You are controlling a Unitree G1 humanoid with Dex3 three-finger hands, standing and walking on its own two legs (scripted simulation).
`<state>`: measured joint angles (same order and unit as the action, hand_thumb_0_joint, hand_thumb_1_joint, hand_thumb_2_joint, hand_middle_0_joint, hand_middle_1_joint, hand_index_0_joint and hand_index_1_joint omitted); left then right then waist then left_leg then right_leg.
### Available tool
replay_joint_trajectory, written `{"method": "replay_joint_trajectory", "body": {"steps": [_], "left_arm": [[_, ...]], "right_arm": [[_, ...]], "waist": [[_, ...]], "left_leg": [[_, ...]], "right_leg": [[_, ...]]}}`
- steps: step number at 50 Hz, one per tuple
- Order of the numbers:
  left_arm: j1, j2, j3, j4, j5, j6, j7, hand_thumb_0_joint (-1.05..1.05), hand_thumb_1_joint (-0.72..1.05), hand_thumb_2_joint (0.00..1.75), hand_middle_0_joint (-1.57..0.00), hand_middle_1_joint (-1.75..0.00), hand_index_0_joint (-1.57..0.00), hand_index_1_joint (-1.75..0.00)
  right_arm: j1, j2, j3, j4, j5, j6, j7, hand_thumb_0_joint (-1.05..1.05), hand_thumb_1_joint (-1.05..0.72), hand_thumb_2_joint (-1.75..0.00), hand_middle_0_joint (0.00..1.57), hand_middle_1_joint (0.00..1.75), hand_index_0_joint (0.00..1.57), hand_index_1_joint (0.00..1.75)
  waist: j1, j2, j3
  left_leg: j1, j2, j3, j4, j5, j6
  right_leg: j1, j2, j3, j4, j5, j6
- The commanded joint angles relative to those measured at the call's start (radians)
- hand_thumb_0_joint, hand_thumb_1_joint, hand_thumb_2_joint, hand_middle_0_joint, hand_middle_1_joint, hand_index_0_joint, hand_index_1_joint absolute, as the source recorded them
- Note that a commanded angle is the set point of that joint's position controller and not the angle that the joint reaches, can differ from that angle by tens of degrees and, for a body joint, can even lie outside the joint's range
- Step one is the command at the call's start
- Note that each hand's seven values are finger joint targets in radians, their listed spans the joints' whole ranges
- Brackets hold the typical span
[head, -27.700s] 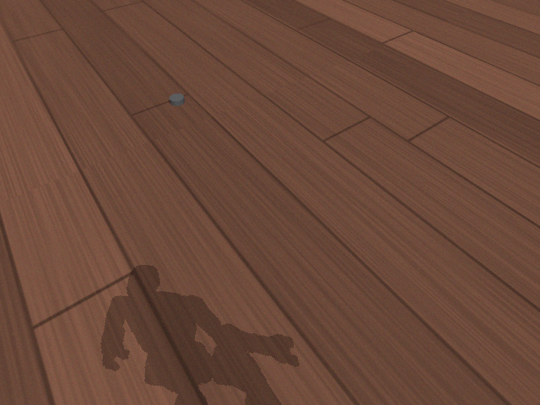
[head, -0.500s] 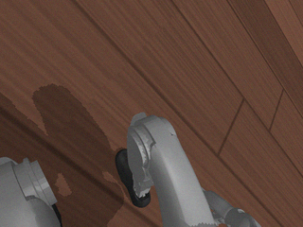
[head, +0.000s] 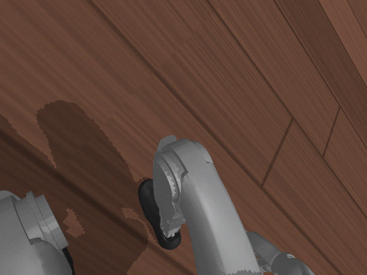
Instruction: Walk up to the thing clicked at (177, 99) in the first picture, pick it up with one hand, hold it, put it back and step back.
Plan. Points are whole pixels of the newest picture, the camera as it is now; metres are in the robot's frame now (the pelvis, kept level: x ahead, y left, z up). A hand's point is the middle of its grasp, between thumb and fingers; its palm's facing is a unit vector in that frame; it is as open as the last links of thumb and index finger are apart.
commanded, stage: open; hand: left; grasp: from above
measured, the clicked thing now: out of the picture +0.44 +0.37 -0.28
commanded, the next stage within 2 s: withdraw in 0.22 s
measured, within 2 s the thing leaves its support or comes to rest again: neither
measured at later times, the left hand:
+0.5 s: hand out of the picture +0.44 +0.36 -0.24, palm faces -0.39 -0.16 -0.91, open 14.1 cm
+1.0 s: hand out of the picture +0.42 +0.38 -0.07, palm faces -0.47 -0.12 -0.88, open 13.9 cm
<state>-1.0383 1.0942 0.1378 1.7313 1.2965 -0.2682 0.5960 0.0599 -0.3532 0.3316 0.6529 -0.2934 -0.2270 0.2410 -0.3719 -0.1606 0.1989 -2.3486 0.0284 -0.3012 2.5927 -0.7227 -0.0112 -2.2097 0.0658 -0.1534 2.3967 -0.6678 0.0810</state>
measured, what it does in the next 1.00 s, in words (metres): rises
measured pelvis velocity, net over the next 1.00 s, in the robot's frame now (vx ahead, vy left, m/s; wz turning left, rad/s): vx -0.01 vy -0.01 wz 0.12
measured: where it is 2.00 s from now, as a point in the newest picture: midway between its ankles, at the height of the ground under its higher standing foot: (119, 254)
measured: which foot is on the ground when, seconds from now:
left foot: down 0.00-1.00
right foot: down 0.00-1.00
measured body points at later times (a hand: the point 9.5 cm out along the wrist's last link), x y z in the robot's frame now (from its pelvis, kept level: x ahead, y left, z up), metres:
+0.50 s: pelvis +0.00 +0.00 +0.00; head +0.27 +0.14 +0.33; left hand +0.45 +0.36 -0.18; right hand +0.07 -0.25 -0.05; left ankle +0.06 +0.13 -0.26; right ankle +0.12 -0.13 -0.26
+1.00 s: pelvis -0.01 -0.01 +0.06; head +0.21 +0.09 +0.44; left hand +0.44 +0.38 -0.02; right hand +0.13 -0.27 -0.04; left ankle +0.06 +0.13 -0.26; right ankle +0.12 -0.13 -0.26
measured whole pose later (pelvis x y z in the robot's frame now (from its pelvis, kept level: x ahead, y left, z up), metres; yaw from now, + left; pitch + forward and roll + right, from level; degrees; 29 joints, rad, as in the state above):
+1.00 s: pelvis -0.01 -0.01 +0.06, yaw +7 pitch +32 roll -10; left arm -0.98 0.85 0.03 1.29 1.16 -0.20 0.13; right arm 0.12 -0.32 0.10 0.64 -0.11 -0.03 0.16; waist -0.22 0.01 -0.02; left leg -2.26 0.02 -0.17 2.35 -0.65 -0.01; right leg -2.16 0.01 -0.07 2.25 -0.66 0.06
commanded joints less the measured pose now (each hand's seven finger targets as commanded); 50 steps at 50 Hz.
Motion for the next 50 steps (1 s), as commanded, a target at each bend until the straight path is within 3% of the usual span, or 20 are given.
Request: {"method": "replay_joint_trajectory", "body": {"steps": [1,3,5,8,10,17,19,21,22,23,24,25,26,29,33,35,40,43,45,50], "left_arm": [[-0.201,0.246,0.012,-0.095,-0.015,-0.004,0.039,0.00,-0.59,1.05,-0.06,-0.98,-0.02,-1.01],[-0.215,0.233,0.002,-0.103,-0.022,-0.004,0.034,0.00,-0.58,1.03,-0.05,-0.98,-0.02,-1.01],[-0.221,0.259,0.023,-0.119,-0.019,-0.007,0.038,0.00,-0.57,1.03,-0.05,-0.98,-0.02,-1.01],[-0.206,0.228,0.001,-0.088,-0.013,-0.007,0.035,0.00,-0.55,1.01,-0.05,-0.99,-0.03,-1.01],[-0.220,0.255,0.020,-0.111,-0.015,-0.012,0.042,0.00,-0.54,1.00,-0.05,-1.00,-0.03,-1.01],[-0.210,0.257,0.018,-0.114,-0.012,-0.012,0.041,0.00,-0.52,0.98,-0.05,-1.02,-0.07,-1.00],[-0.207,0.251,0.021,-0.118,-0.018,-0.008,0.042,0.00,-0.53,0.98,-0.05,-1.01,-0.06,-0.99],[-0.228,0.295,0.068,-0.185,-0.021,-0.002,0.049,0.00,-0.53,0.99,-0.05,-1.01,-0.06,-1.00],[-0.224,0.279,0.039,-0.191,-0.006,0.009,0.040,0.00,-0.53,0.99,-0.05,-1.01,-0.06,-0.99],[-0.236,0.295,0.068,-0.255,-0.008,0.013,0.037,0.00,-0.54,0.99,-0.05,-1.01,-0.06,-1.00],[-0.225,0.278,0.066,-0.291,-0.013,0.023,0.029,0.00,-0.53,0.99,-0.05,-1.00,-0.06,-1.00],[-0.219,0.281,0.089,-0.345,-0.029,0.029,0.024,0.00,-0.54,1.00,-0.05,-1.00,-0.06,-1.00],[-0.199,0.251,0.076,-0.369,-0.033,0.039,0.012,0.00,-0.55,1.00,-0.06,-1.00,-0.05,-1.00],[-0.132,0.180,0.077,-0.508,-0.062,0.081,-0.038,0.00,-0.55,1.01,-0.06,-1.00,-0.05,-1.01],[-0.096,0.074,0.035,-0.553,-0.097,0.144,-0.143,0.00,-0.54,1.02,-0.06,-1.01,-0.05,-1.02],[-0.120,0.005,-0.012,-0.577,-0.114,0.156,-0.207,0.00,-0.53,1.02,-0.06,-1.02,-0.06,-1.02],[-0.221,-0.069,-0.077,-0.637,-0.154,0.141,-0.360,0.00,-0.52,1.02,-0.08,-1.02,-0.07,-1.03],[-0.194,-0.084,-0.094,-0.581,-0.159,0.116,-0.428,0.00,-0.51,1.02,-0.08,-1.02,-0.07,-1.03],[-0.210,-0.052,-0.086,-0.596,-0.159,0.092,-0.449,0.00,-0.51,1.02,-0.09,-1.02,-0.08,-1.03],[-0.215,-0.001,-0.067,-0.537,-0.128,0.024,-0.443,0.00,-0.50,1.02,-0.09,-1.02,-0.08,-1.03]], "right_arm": [[0.166,-0.333,-0.100,0.011,0.004,0.009,-0.013,0.00,-0.89,-0.90,0.20,0.30,0.20,0.30],[0.164,-0.332,-0.100,0.014,0.009,0.004,-0.013,0.00,-0.89,-0.90,0.20,0.30,0.20,0.30],[0.174,-0.339,-0.103,0.013,0.008,0.005,-0.013,0.00,-0.89,-0.90,0.20,0.30,0.20,0.30],[0.163,-0.323,-0.090,0.013,0.007,0.007,-0.008,0.00,-0.88,-0.90,0.20,0.30,0.20,0.30],[0.167,-0.331,-0.094,0.013,0.007,0.011,-0.013,0.00,-0.88,-0.90,0.20,0.30,0.20,0.30],[0.186,-0.334,-0.094,0.015,0.005,0.008,-0.012,0.00,-0.90,-0.90,0.20,0.30,0.20,0.30],[0.180,-0.327,-0.097,0.019,0.006,0.006,-0.015,0.00,-0.90,-0.90,0.20,0.30,0.20,0.30],[0.185,-0.328,-0.107,0.023,0.008,0.007,-0.014,0.00,-0.90,-0.90,0.20,0.30,0.20,0.30],[0.185,-0.332,-0.120,0.017,0.007,0.006,-0.011,0.00,-0.90,-0.90,0.20,0.30,0.20,0.30],[0.198,-0.333,-0.134,0.019,0.008,0.008,-0.009,0.00,-0.90,-0.90,0.20,0.30,0.20,0.30],[0.197,-0.329,-0.144,0.014,0.012,0.006,-0.006,0.00,-0.90,-0.90,0.20,0.30,0.20,0.30],[0.184,-0.322,-0.157,0.020,0.021,0.007,-0.005,0.00,-0.90,-0.90,0.20,0.30,0.20,0.30],[0.185,-0.310,-0.168,0.012,0.026,0.006,0.001,0.00,-0.90,-0.90,0.20,0.30,0.20,0.30],[0.192,-0.290,-0.222,0.018,0.058,0.034,0.010,0.00,-0.90,-0.90,0.20,0.30,0.20,0.30],[0.224,-0.263,-0.280,0.033,0.113,0.080,0.019,0.00,-0.90,-0.90,0.20,0.30,0.20,0.30],[0.247,-0.251,-0.298,0.029,0.138,0.104,0.016,0.00,-0.90,-0.90,0.20,0.30,0.20,0.30],[0.282,-0.235,-0.330,0.021,0.179,0.156,-0.025,0.00,-0.90,-0.90,0.20,0.30,0.20,0.30],[0.287,-0.226,-0.333,0.003,0.187,0.183,-0.059,0.00,-0.90,-0.90,0.20,0.30,0.20,0.30],[0.289,-0.209,-0.326,-0.003,0.188,0.197,-0.082,0.00,-0.90,-0.90,0.20,0.30,0.20,0.30],[0.270,-0.198,-0.290,-0.017,0.184,0.223,-0.114,0.00,-0.90,-0.90,0.20,0.30,0.20,0.30]], "waist": [[-0.047,0.551,-0.636],[-0.048,0.539,-0.626],[-0.042,0.571,-0.647],[-0.052,0.572,-0.615],[-0.046,0.563,-0.634],[-0.053,0.559,-0.642],[-0.047,0.562,-0.647],[-0.020,0.613,-0.689],[-0.031,0.628,-0.684],[-0.017,0.652,-0.724],[-0.003,0.674,-0.753],[0.027,0.711,-0.804],[0.033,0.728,-0.813],[0.103,0.785,-0.921],[0.127,0.685,-0.887],[0.112,0.607,-0.871],[0.072,0.459,-0.816],[0.067,0.362,-0.753],[0.081,0.326,-0.772],[0.100,0.361,-0.769]], "left_leg": [[0.493,0.034,0.121,-0.286,0.226,0.009],[0.486,0.031,0.125,-0.273,0.225,0.011],[0.522,0.033,0.116,-0.286,0.249,0.005],[0.517,0.035,0.110,-0.285,0.250,0.001],[0.500,0.033,0.121,-0.282,0.240,0.007],[0.507,0.033,0.125,-0.270,0.263,0.010],[0.509,0.033,0.131,-0.272,0.259,0.008],[0.539,0.033,0.126,-0.287,0.265,0.002],[0.547,0.032,0.135,-0.281,0.258,0.002],[0.561,0.032,0.138,-0.287,0.273,0.001],[0.584,0.030,0.140,-0.289,0.294,-0.003],[0.607,0.028,0.144,-0.304,0.302,-0.008],[0.615,0.026,0.150,-0.306,0.302,-0.009],[0.649,0.016,0.166,-0.358,0.336,-0.015],[0.580,0.006,0.187,-0.391,0.303,0.001],[0.552,0.002,0.193,-0.408,0.257,0.017],[0.501,-0.015,0.194,-0.456,0.140,0.034],[0.462,-0.024,0.203,-0.461,0.127,0.040],[0.460,-0.024,0.222,-0.456,0.145,0.045],[0.466,-0.025,0.230,-0.466,0.169,0.042]], "right_leg": [[0.326,0.036,-0.139,-0.194,0.258,-0.088],[0.307,0.032,-0.139,-0.187,0.258,-0.084],[0.308,0.031,-0.143,-0.182,0.270,-0.088],[0.292,0.028,-0.147,-0.167,0.270,-0.087],[0.317,0.034,-0.141,-0.191,0.268,-0.087],[0.335,0.033,-0.139,-0.192,0.290,-0.083],[0.343,0.032,-0.135,-0.194,0.288,-0.084],[0.330,0.029,-0.139,-0.184,0.284,-0.089],[0.320,0.027,-0.130,-0.182,0.280,-0.090],[0.330,0.029,-0.131,-0.188,0.291,-0.091],[0.326,0.025,-0.127,-0.182,0.304,-0.094],[0.327,0.023,-0.124,-0.181,0.303,-0.099],[0.317,0.021,-0.118,-0.182,0.302,-0.101],[0.295,0.016,-0.100,-0.189,0.313,-0.113],[0.242,0.008,-0.070,-0.227,0.281,-0.113],[0.255,0.006,-0.053,-0.265,0.259,-0.111],[0.289,-0.008,-0.026,-0.347,0.163,-0.114],[0.305,-0.016,-0.016,-0.382,0.131,-0.116],[0.344,-0.017,-0.001,-0.401,0.143,-0.111],[0.346,-0.024,-0.001,-0.384,0.154,-0.111]]}}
